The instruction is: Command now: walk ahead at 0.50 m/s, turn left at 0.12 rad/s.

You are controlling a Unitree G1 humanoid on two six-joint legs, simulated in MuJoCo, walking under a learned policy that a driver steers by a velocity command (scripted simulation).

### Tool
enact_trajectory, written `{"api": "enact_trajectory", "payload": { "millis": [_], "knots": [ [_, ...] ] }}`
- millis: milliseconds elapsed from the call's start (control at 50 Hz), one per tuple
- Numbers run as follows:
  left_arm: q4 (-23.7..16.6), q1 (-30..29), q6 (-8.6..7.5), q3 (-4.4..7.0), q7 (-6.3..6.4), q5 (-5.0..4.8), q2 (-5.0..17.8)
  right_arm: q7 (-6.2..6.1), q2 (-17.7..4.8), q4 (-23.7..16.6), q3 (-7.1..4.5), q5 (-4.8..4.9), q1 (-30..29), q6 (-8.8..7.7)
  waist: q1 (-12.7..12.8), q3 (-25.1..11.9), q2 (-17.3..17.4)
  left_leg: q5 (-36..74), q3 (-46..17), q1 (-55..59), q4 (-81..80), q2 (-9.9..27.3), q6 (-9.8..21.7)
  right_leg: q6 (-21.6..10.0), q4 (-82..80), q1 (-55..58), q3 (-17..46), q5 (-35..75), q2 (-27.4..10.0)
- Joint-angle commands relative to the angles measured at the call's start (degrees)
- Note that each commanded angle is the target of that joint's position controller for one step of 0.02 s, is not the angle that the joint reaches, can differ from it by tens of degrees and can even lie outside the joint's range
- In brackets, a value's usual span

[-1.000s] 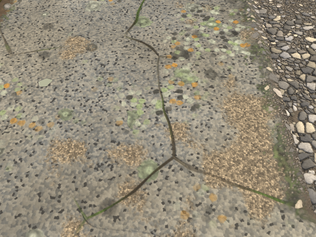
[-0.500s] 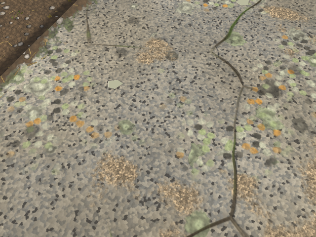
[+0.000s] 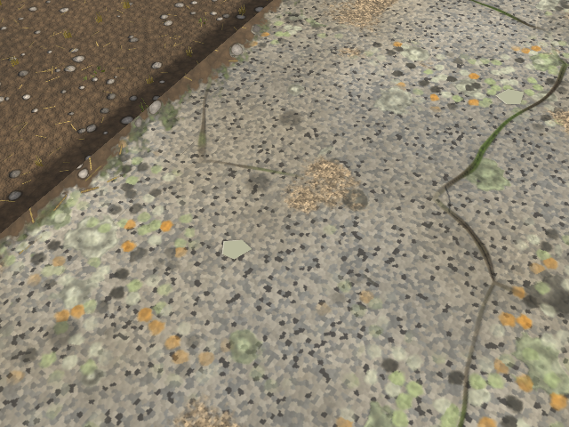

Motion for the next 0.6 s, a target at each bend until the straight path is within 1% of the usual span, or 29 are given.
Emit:
{"api": "enact_trajectory", "payload": {
  "millis": [20, 40, 60, 80, 100, 140, 180, 220, 260, 300, 340, 360, 380, 400, 420, 440, 460, 480, 500, 520, 540, 560, 580, 600],
  "knots": [
    [-1.0, 5.8, 0.28, 1.42, 0.33, 0.59, 5.9, 0.10, -6.7, -6.9, -1.83, -0.96, -5.7, -1.71, 2.9, -0.7, -4.9, 6.5, -0.1, -22.1, 2.6, 7.9, -0.2, -10.2, -17.6, 17.7, 24.3, -6.0, -16.9],
    [-0.9, 5.1, 0.16, 1.24, 0.32, 0.71, 5.5, 0.24, -5.6, -6.5, -1.67, -0.83, -4.5, -1.54, 1.9, -0.7, -6.3, 7.9, 0.4, -19.6, 0.8, 8.6, -0.6, -10.0, -18.8, 15.4, 21.7, -2.3, -15.4],
    [-0.5, 5.3, -0.02, 1.25, 0.33, 0.42, 5.5, 0.29, -4.6, -6.0, -1.46, -0.76, -3.5, -1.34, 1.4, -1.1, -7.0, 8.5, 1.2, -18.5, -0.8, 8.9, -1.0, -10.4, -19.6, 14.4, 19.3, 1.2, -14.6],
    [0.0, 5.6, -0.19, 1.39, 0.40, 0.12, 6.1, 0.26, -3.8, -6.0, -1.24, -0.86, -3.6, -1.18, 1.2, -1.1, -7.0, 9.3, 1.9, -18.6, -2.8, 9.2, -1.5, -10.8, -20.3, 13.7, 17.2, 4.5, -14.4],
    [0.5, 6.1, -0.28, 1.62, 0.55, -0.09, 7.0, 0.18, -3.3, -6.5, -1.01, -1.09, -5.0, -1.16, 1.3, -0.6, -6.4, 10.9, 2.4, -19.6, -5.5, 9.5, -2.1, -11.3, -21.0, 13.6, 15.6, 7.7, -14.4],
    [1.4, 7.0, -0.04, 1.95, 0.85, -0.29, 8.3, 0.16, -2.5, -7.4, -0.55, -1.37, -8.6, -1.43, 2.3, 0.0, -5.2, 16.5, 3.1, -20.3, -12.8, 9.7, -2.9, -11.1, -21.9, 14.2, 12.3, 11.8, -13.8],
    [2.3, 8.3, 0.39, 2.00, 1.05, -0.59, 8.8, 0.48, -1.6, -8.1, -0.17, -1.26, -12.3, -1.85, 3.7, 0.4, -5.1, 23.1, 4.1, -18.8, -20.6, 9.1, -3.1, -9.8, -22.0, 14.5, 9.1, 13.6, -12.4],
    [3.6, 10.5, 0.76, 2.01, 1.17, -0.93, 9.4, 0.96, -1.1, -8.9, 0.07, -0.93, -16.2, -2.25, 5.3, 1.0, -5.0, 28.1, 5.1, -16.5, -27.1, 7.8, -3.0, -9.0, -21.7, 15.0, 7.2, 13.4, -11.9],
    [4.9, 13.0, 1.22, 2.03, 1.22, -1.12, 9.8, 1.52, -1.2, -9.8, 0.06, -0.49, -19.5, -2.55, 6.5, 1.8, -5.0, 29.9, 5.6, -15.8, -30.6, 6.9, -2.7, -8.8, -21.1, 17.0, 7.5, 12.9, -13.0],
    [6.0, 14.4, 1.89, 2.06, 1.34, -1.22, 9.9, 2.17, -1.6, -10.9, -0.10, -0.23, -22.0, -2.82, 6.8, 2.6, -5.2, 28.1, 5.3, -16.7, -33.2, 6.4, -1.7, -8.4, -19.6, 20.8, 8.3, 14.0, -14.8],
    [6.7, 14.7, 2.58, 2.34, 1.63, -1.31, 10.6, 2.74, -2.4, -11.5, -0.38, -0.26, -22.5, -3.06, 5.8, 2.5, -5.6, 24.2, 5.3, -16.0, -35.3, 5.8, -0.1, -7.5, -17.2, 24.4, 8.8, 17.5, -16.4],
    [6.9, 14.4, 2.87, 2.52, 1.80, -1.28, 11.2, 2.84, -3.1, -11.2, -0.69, -0.34, -21.1, -3.14, 4.6, 1.6, -6.1, 22.2, 5.8, -13.4, -36.1, 5.1, 0.7, -6.9, -15.2, 25.5, 8.7, 22.0, -16.6],
    [6.9, 13.8, 3.12, 2.63, 1.93, -1.35, 11.6, 2.68, -4.3, -10.5, -1.35, -0.60, -17.7, -3.26, 2.3, -0.5, -6.4, 21.1, 6.8, -7.0, -37.4, 3.7, 1.8, -6.1, -10.8, 24.9, 8.4, 30.4, -15.8],
    [6.7, 13.0, 3.32, 2.31, 2.00, -1.25, 11.1, 2.22, -6.6, -8.4, -2.63, -0.83, -9.9, -3.28, -2.0, -5.4, -5.5, 22.6, 7.5, 4.7, -38.9, 2.9, 3.5, -4.8, -2.0, 22.1, 6.7, 35.7, -13.2],
    [5.2, 12.1, 3.07, 1.26, 2.03, -0.24, 8.8, 1.48, -10.2, -6.5, -3.82, -1.67, 0.6, -3.16, -6.5, -13.8, -2.6, 25.4, 0.2, 22.8, -35.5, 10.7, 6.8, -2.9, 12.7, 11.3, 5.2, 25.3, -10.4],
    [3.9, 19.3, 1.99, -0.93, 1.78, -0.02, 1.7, 1.14, -15.4, -5.5, -4.96, -2.38, 5.0, -2.69, -4.1, -22.7, 12.2, 18.9, -24.7, 44.2, -37.8, 26.2, 15.3, 1.3, 34.7, -11.8, 2.1, -10.6, -0.9],
    [5.0, 17.7, 1.11, 0.04, 1.51, -1.31, 6.2, 1.10, -10.1, -5.3, -3.84, -1.70, 6.4, -2.30, -6.2, -24.9, 11.2, 10.1, -34.1, 43.0, -44.0, 27.6, 16.4, 1.5, 42.5, -18.3, 9.1, -23.3, -1.1],
    [3.5, 12.5, 0.85, 1.35, 1.37, -2.73, 9.9, 0.89, -7.8, -5.0, -2.90, -1.40, 2.7, -2.24, -5.9, -14.3, 7.5, 9.0, -24.8, 35.1, -45.7, 25.5, 13.5, 1.3, 44.5, -22.3, 9.0, -19.5, -4.0],
    [2.7, 9.2, 0.91, 1.34, 1.47, -2.60, 9.4, 0.85, -6.2, -5.1, -2.35, -1.39, -1.0, -2.27, -4.2, -9.0, 4.5, 11.3, -17.5, 27.0, -47.4, 22.8, 11.7, 1.5, 42.4, -21.3, 7.3, -14.5, -6.6],
    [2.5, 7.6, 1.33, 1.50, 1.61, -1.85, 8.6, 1.07, -4.5, -4.8, -1.84, -1.59, -4.2, -2.51, -2.4, -4.8, 3.3, 14.3, -12.5, 20.0, -49.9, 20.5, 10.7, 1.8, 39.4, -19.6, 6.8, -11.2, -8.1],
    [2.9, 8.7, 2.20, 1.78, 1.75, -1.54, 7.8, 1.23, -3.2, -4.6, -1.52, -1.95, -6.3, -3.07, -0.4, -2.9, 4.4, 17.0, -8.1, 14.9, -52.2, 18.6, 9.7, 2.1, 37.3, -16.2, 7.3, -8.5, -9.5],
    [3.5, 10.3, 3.05, 1.62, 1.78, -1.63, 6.4, 1.35, -3.1, -4.3, -1.66, -2.10, -7.5, -3.54, 0.9, -2.3, 5.0, 18.6, -5.4, 11.6, -54.2, 18.0, 9.6, 2.5, 36.6, -13.5, 7.1, -6.9, -9.8],
    [3.7, 11.0, 3.73, 1.46, 1.82, -1.63, 5.0, 1.39, -3.2, -3.7, -1.86, -2.07, -8.0, -4.06, 1.6, -1.7, 4.4, 21.4, -3.0, 9.7, -55.6, 17.9, 10.0, 2.9, 36.1, -12.6, 7.0, -5.9, -9.9],
    [3.4, 10.5, 4.25, 1.49, 1.91, -1.55, 4.5, 1.36, -3.6, -3.1, -2.10, -2.10, -8.4, -4.45, 2.1, -0.7, 3.8, 23.9, -0.5, 8.6, -56.6, 17.9, 10.1, 3.3, 35.2, -13.3, 7.3, -4.3, -10.0]
  ]
}}
Velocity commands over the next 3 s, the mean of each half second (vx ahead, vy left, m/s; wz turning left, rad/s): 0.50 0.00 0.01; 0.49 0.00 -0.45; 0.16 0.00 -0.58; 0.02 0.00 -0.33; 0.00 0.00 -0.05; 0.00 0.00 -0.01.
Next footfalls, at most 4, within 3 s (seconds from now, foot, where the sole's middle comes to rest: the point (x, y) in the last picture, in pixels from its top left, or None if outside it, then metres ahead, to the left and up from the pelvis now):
0.42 left None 0.40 0.14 -0.77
0.94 right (354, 356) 0.65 -0.14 -0.77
1.40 left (303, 281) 0.87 -0.02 -0.77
1.80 right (372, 353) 0.66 -0.18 -0.77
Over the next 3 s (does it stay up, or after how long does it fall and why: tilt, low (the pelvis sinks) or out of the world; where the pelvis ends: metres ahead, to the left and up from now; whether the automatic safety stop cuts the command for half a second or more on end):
stays up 0.71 -0.06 0.01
